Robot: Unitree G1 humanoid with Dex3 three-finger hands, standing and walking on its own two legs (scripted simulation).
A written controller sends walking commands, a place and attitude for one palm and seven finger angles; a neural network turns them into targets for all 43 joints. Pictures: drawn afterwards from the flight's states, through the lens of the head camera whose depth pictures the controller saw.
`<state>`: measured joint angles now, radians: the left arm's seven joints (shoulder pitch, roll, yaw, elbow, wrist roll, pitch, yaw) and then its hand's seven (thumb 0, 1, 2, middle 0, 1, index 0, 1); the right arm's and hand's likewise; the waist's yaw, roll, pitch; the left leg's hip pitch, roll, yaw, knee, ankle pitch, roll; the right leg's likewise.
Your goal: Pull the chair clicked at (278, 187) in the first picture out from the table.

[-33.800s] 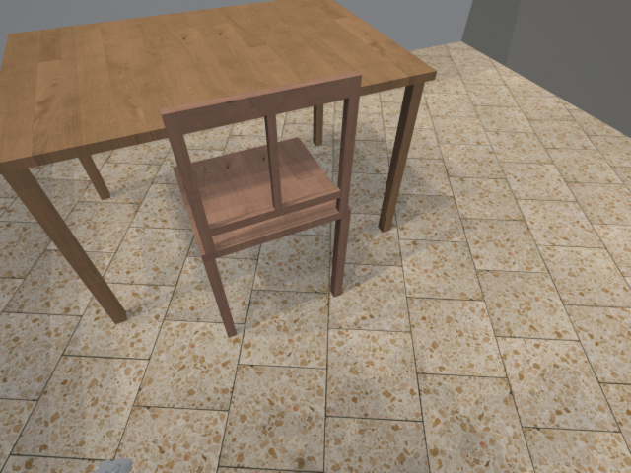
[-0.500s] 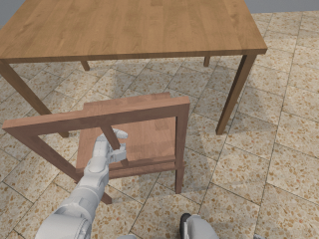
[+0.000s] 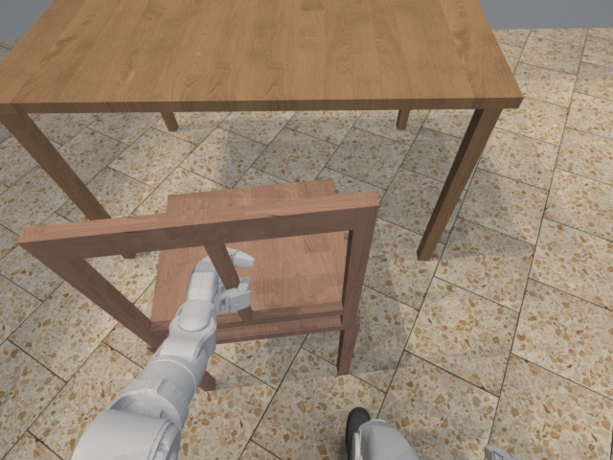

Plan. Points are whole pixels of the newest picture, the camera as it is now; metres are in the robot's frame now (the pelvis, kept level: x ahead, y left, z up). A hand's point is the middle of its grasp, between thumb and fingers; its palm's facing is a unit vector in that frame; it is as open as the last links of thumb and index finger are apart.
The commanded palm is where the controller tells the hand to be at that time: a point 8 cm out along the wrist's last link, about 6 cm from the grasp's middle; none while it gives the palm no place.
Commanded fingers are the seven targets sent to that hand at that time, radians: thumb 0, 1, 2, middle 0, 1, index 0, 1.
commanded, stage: step backward, pulling the chair out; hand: left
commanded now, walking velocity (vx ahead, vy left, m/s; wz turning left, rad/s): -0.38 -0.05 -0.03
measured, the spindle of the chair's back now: (232, 284) +0.37 +0.13 -0.07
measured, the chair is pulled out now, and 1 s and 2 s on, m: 0.22 0.23 0.23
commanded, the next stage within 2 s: stop walking, hand still on the chair in 1.92 s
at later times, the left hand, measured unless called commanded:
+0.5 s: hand (242, 294) +0.35 +0.11 -0.06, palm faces -0.03 -0.98 -0.20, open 5.4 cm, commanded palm +0.35 +0.16 -0.05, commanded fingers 0.00 0.90 0.90 -0.50 -1.45 -0.50 -1.45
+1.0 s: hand (241, 292) +0.35 +0.11 -0.06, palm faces -0.06 -0.98 -0.21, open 5.6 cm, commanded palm +0.37 +0.17 -0.05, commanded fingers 0.00 0.90 0.90 -0.50 -1.45 -0.50 -1.45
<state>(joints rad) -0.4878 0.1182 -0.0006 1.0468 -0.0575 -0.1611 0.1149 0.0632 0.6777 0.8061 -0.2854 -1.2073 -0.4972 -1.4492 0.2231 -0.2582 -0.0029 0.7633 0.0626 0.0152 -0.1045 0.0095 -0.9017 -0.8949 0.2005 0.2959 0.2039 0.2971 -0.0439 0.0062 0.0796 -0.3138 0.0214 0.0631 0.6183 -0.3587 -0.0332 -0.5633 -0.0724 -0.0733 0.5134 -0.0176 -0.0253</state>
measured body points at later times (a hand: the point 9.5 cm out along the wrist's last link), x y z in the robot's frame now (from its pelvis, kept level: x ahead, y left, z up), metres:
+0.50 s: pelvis +0.00 +0.01 +0.00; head +0.06 -0.02 +0.44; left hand +0.35 +0.16 -0.04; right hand +0.06 -0.27 -0.14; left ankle -0.03 +0.14 -0.72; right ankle +0.15 -0.11 -0.72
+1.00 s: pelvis +0.01 +0.01 -0.01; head +0.07 -0.02 +0.44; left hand +0.35 +0.16 -0.04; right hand +0.09 -0.25 -0.15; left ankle -0.03 +0.14 -0.72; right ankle +0.15 -0.11 -0.72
